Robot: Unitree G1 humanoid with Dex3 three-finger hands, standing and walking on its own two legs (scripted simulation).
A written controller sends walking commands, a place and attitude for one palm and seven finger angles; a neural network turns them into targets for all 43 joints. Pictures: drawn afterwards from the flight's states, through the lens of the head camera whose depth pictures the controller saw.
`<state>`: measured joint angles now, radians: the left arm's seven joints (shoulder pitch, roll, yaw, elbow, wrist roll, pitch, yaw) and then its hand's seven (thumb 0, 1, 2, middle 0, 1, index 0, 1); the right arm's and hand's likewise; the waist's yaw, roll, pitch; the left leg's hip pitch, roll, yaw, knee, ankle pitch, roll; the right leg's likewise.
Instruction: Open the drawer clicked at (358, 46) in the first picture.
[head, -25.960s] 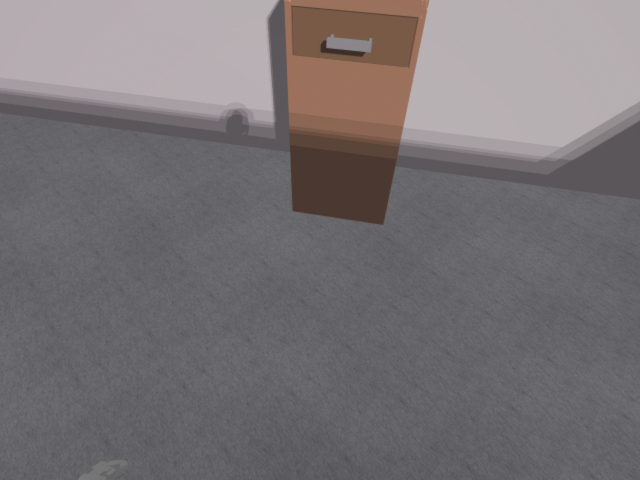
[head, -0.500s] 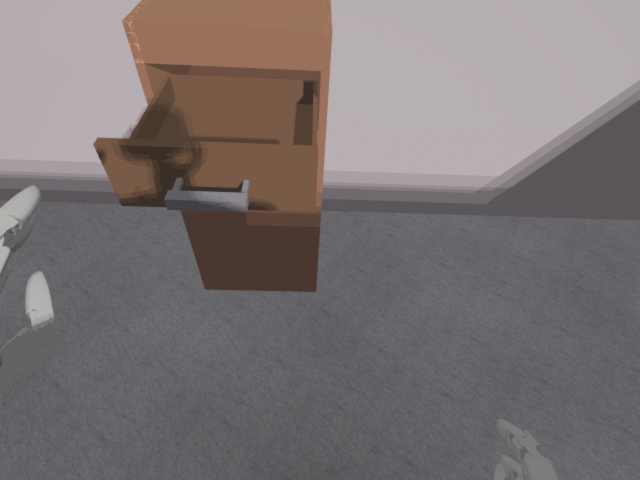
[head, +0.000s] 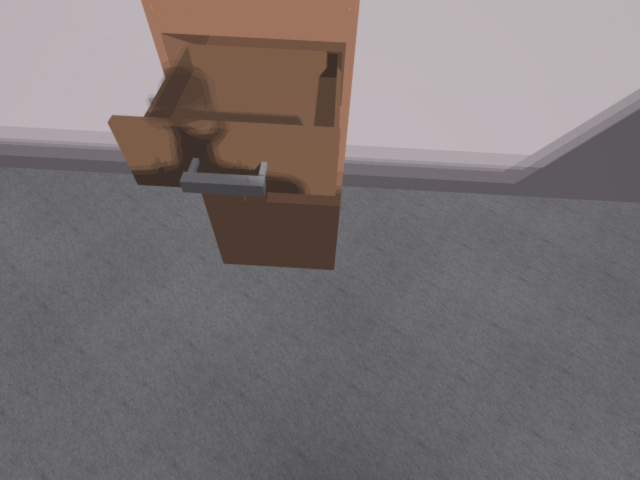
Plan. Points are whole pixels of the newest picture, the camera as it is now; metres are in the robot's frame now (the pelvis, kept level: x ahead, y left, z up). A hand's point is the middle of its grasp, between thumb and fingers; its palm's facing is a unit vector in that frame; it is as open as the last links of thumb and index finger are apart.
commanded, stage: let the arm hang, fingers relaxed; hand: left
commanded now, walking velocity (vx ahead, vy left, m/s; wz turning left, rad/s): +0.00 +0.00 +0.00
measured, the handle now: (226, 174) +0.56 +0.20 +0.01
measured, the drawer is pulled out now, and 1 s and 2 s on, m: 0.30 0.30 0.30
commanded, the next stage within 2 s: look to check the result in 0.58 s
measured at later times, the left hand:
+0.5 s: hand out of the picture +0.08 +0.21 -0.16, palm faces -0.03 -0.96 -0.27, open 7.4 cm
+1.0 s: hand out of the picture +0.08 +0.22 -0.15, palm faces -0.04 -0.95 -0.32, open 7.4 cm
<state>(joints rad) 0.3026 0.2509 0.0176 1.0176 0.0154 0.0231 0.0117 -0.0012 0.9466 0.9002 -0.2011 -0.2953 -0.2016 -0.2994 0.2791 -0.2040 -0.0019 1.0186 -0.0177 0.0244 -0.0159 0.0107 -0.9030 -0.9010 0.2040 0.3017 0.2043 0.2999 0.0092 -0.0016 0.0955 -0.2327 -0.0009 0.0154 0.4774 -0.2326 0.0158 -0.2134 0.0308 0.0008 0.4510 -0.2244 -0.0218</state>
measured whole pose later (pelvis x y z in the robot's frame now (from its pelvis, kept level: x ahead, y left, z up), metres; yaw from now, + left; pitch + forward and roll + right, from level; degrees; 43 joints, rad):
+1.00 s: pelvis +0.02 -0.01 +0.01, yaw -1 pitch -2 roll +0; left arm 0.13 0.29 0.02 1.13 0.02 -0.01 0.01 0.00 0.91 0.90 -0.20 -0.29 -0.20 -0.30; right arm 0.15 -0.28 -0.02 1.11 -0.02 0.01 -0.01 0.01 -0.90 -0.90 0.20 0.30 0.20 0.30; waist -0.01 0.02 0.08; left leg -0.12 0.01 0.03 0.33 -0.19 -0.01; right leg -0.12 0.05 0.02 0.34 -0.19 -0.04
